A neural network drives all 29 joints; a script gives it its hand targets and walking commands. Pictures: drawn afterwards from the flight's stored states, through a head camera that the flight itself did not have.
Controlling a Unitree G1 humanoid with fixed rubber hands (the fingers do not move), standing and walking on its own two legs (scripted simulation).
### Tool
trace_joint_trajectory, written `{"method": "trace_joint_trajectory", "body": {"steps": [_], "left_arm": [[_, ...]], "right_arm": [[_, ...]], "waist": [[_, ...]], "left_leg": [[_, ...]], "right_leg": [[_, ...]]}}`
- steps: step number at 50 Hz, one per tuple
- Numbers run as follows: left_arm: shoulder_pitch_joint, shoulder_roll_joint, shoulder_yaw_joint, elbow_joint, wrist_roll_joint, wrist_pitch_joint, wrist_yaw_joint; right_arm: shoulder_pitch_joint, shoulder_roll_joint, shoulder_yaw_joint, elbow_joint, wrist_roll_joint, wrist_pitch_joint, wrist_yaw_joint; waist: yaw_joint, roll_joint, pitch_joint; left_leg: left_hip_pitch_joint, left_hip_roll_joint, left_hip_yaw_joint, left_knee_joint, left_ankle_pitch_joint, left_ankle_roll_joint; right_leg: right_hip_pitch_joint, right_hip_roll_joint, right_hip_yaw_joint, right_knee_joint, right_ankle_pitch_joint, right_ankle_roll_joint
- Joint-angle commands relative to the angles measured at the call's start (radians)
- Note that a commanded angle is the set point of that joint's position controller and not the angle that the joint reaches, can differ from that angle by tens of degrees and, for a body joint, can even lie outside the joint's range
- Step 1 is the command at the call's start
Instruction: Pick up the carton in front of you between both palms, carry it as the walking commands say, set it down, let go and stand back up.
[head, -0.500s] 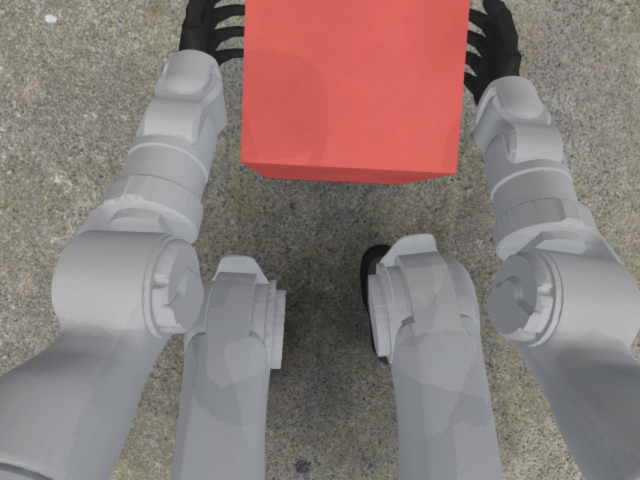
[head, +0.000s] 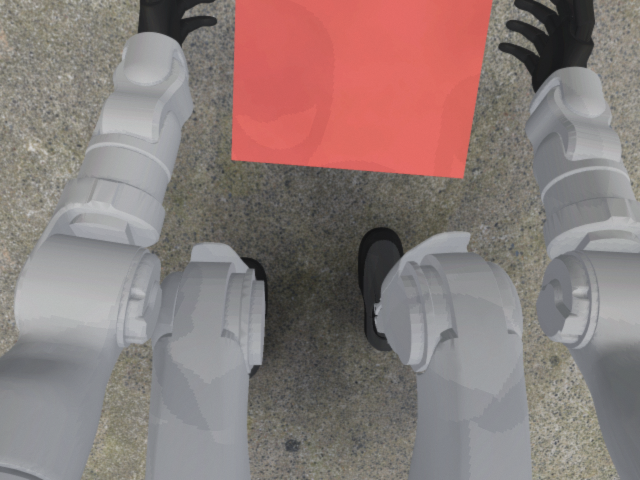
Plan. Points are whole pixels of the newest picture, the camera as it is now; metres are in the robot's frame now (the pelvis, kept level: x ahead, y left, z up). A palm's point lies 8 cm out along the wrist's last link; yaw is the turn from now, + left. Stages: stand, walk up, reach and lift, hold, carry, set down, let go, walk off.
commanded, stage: set down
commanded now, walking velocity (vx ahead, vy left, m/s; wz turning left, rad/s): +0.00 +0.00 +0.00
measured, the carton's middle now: (345, 74) +0.49 -0.06 -0.24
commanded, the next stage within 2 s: let go in 1.02 s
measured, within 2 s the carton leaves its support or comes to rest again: neither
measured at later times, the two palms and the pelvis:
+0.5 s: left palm out of the picture +0.54 +0.11 -0.01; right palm out of the picture +0.48 -0.27 -0.01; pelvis +0.01 +0.00 +0.10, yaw -1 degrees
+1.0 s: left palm out of the picture +0.53 +0.12 +0.14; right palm out of the picture +0.47 -0.28 +0.14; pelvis +0.04 +0.00 +0.24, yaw -2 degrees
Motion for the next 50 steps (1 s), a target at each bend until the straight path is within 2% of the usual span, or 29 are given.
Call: {"method": "trace_joint_trajectory", "body": {"steps": [1,6,9,14,18,26,32,50], "left_arm": [[-0.211,0.081,0.014,-0.197,0.003,-0.010,0.013],[-0.138,0.074,0.060,-0.344,0.041,0.039,0.032],[-0.097,0.054,0.097,-0.348,0.070,0.077,0.031],[-0.045,0.011,0.156,-0.228,0.123,0.082,0.007],[-0.023,0.000,0.179,-0.190,0.147,0.067,-0.005],[-0.003,-0.002,0.172,-0.297,0.154,0.077,-0.010],[0.034,-0.015,0.168,-0.373,0.157,0.105,-0.019],[0.184,-0.058,0.211,-0.336,0.213,0.074,-0.063]], "right_arm": [[-0.153,-0.135,0.003,-0.173,0.023,-0.003,-0.007],[-0.080,-0.131,-0.032,-0.349,-0.017,0.055,-0.017],[-0.046,-0.102,-0.053,-0.396,-0.046,0.098,-0.013],[-0.010,-0.028,-0.068,-0.344,-0.092,0.110,0.005],[0.002,-0.003,-0.076,-0.329,-0.115,0.108,0.018],[0.056,-0.026,-0.113,-0.401,-0.139,0.121,0.026],[0.097,-0.026,-0.121,-0.467,-0.138,0.144,0.047],[0.218,0.038,-0.156,-0.434,-0.209,0.114,0.091]], "waist": [[-0.050,0.041,-1.360],[-0.056,0.024,-1.508],[-0.049,0.006,-1.441],[-0.021,-0.025,-1.217],[-0.012,-0.031,-1.219],[-0.032,0.001,-1.401],[-0.031,0.019,-1.463],[-0.011,-0.002,-1.319]], "left_leg": [[0.480,0.034,0.061,-0.201,0.270,-0.007],[0.557,0.012,0.084,-0.275,0.229,0.002],[0.526,0.006,0.090,-0.333,0.183,0.010],[0.404,0.014,0.084,-0.415,0.117,0.018],[0.413,0.014,0.085,-0.475,0.128,0.016],[0.594,0.003,0.090,-0.599,0.203,0.004],[0.723,-0.001,0.086,-0.701,0.258,-0.003],[0.955,0.021,0.039,-1.066,0.367,-0.006]], "right_leg": [[0.841,0.003,-0.013,-0.136,0.413,0.028],[0.964,0.034,-0.045,-0.208,0.386,0.019],[0.931,0.045,-0.058,-0.265,0.333,0.016],[0.812,0.043,-0.048,-0.353,0.241,0.029],[0.827,0.047,-0.046,-0.413,0.245,0.038],[0.963,0.058,-0.066,-0.536,0.326,0.039],[1.048,0.065,-0.075,-0.637,0.372,0.040],[1.297,0.062,-0.039,-0.987,0.466,0.038]]}}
